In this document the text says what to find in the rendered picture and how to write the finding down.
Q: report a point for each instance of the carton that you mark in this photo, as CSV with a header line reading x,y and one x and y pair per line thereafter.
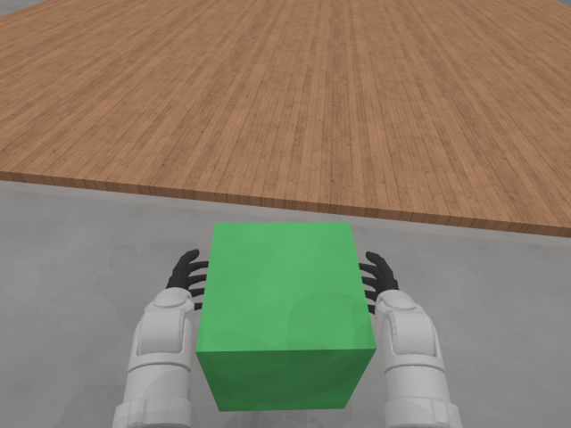
x,y
284,322

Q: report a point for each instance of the robot right hand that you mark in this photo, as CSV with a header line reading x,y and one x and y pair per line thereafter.
x,y
384,278

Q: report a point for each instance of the robot left forearm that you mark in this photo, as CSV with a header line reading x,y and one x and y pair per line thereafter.
x,y
159,365

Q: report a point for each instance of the robot left hand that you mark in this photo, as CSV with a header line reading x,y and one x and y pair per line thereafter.
x,y
180,276

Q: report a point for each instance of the robot right forearm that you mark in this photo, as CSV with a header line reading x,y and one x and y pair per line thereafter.
x,y
416,386

